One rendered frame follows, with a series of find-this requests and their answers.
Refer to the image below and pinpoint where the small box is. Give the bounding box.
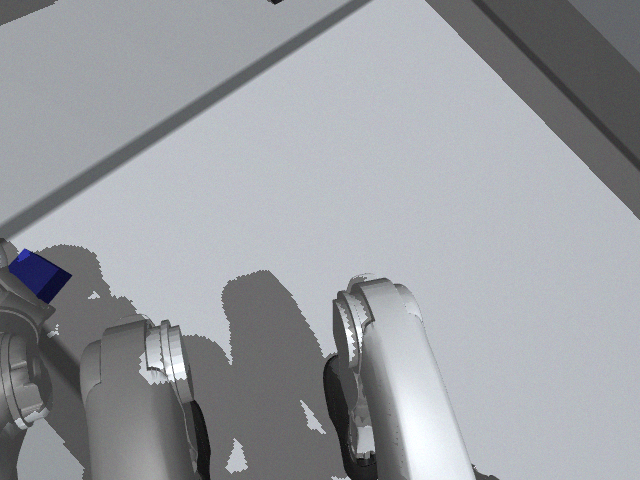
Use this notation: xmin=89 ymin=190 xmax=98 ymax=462
xmin=8 ymin=249 xmax=73 ymax=304

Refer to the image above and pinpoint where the left robot foot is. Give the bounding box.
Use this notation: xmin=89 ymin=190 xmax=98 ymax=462
xmin=190 ymin=400 xmax=211 ymax=480

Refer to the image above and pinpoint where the right robot hand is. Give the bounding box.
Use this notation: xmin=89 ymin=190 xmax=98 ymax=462
xmin=471 ymin=464 xmax=499 ymax=480

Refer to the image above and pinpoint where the left robot arm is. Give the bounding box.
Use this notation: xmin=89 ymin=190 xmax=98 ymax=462
xmin=0 ymin=271 xmax=53 ymax=480

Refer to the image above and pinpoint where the right robot foot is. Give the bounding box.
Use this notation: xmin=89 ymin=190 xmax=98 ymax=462
xmin=323 ymin=355 xmax=378 ymax=480

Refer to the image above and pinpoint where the left robot hand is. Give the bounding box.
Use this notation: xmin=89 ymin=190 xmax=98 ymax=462
xmin=0 ymin=243 xmax=56 ymax=321

